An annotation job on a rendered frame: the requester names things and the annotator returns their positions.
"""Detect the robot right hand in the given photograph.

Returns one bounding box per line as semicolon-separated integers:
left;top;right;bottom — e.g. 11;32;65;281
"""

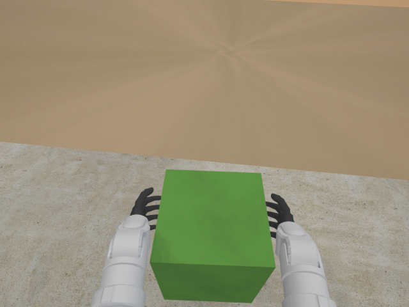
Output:
266;193;294;239

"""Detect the robot left hand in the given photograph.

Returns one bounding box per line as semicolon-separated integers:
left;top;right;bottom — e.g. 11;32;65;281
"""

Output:
130;187;161;230

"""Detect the left robot forearm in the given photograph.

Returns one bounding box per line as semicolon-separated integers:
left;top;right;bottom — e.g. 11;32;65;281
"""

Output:
90;214;150;307

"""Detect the carton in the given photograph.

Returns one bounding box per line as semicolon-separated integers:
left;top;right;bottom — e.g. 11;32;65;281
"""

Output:
150;169;275;303

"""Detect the right robot forearm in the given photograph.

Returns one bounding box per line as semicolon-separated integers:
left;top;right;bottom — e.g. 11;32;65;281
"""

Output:
275;221;337;307

